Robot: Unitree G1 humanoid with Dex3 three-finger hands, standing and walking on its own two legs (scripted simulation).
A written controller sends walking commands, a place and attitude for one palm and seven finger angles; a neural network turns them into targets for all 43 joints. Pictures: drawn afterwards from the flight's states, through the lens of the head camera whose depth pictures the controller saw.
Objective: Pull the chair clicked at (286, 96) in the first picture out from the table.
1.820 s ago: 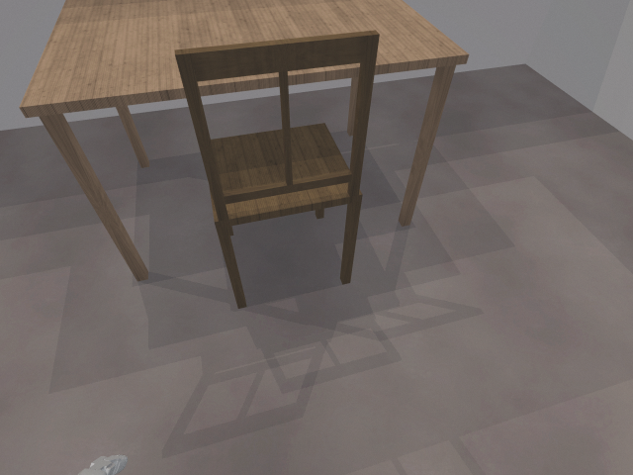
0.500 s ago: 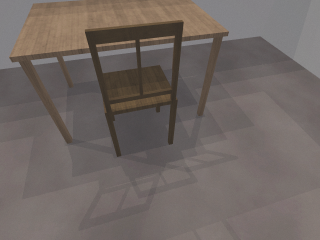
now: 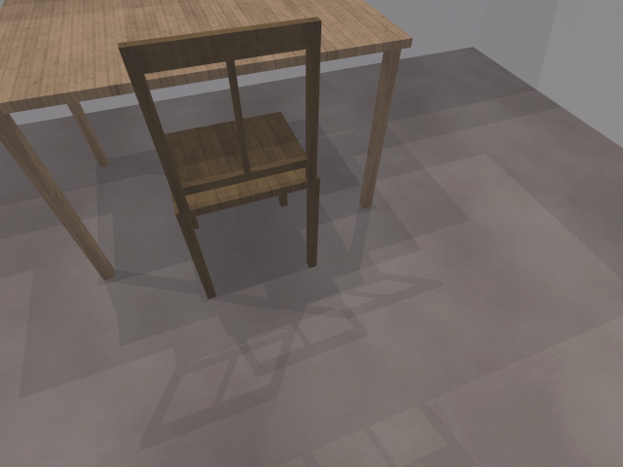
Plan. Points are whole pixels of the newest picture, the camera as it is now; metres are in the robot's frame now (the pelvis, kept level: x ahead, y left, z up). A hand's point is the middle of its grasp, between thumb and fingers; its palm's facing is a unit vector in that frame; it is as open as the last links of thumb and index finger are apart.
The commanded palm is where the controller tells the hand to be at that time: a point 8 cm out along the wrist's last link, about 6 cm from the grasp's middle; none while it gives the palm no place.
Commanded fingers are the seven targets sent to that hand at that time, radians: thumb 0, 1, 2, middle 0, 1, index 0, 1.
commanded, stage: walk to a spot facing it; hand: left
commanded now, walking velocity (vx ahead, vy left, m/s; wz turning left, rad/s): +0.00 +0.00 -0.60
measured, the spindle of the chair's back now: (239, 122) +0.86 +0.25 -0.06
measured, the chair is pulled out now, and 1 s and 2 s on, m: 0.00 0.00 0.00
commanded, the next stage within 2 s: turn to face it in 1.96 s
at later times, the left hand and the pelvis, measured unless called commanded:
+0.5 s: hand out of the picture +0.05 +0.16 -0.15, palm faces -0.16 -0.95 -0.26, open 7.4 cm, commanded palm none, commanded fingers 0.00 0.90 0.90 -0.20 -0.30 -0.20 -0.30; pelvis -0.02 -0.03 +0.01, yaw -15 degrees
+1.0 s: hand (207, 400) +0.24 +0.19 -0.17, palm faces -0.46 -0.87 -0.19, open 7.4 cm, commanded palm none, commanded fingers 0.00 0.90 0.90 -0.20 -0.30 -0.20 -0.30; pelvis +0.09 +0.02 +0.01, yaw -33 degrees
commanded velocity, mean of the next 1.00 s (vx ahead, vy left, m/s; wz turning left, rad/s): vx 0.20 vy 0.00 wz -0.60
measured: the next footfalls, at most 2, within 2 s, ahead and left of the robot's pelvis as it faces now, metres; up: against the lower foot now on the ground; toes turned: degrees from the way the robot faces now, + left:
left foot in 0.80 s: +0.11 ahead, +0.10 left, +0.00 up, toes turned -27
right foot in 1.36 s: +0.24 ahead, -0.21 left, +0.00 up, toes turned -55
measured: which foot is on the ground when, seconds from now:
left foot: down 0.00-0.16, up 0.18-0.78, down 0.80-1.00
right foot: down 0.00-0.78, up 0.80-1.00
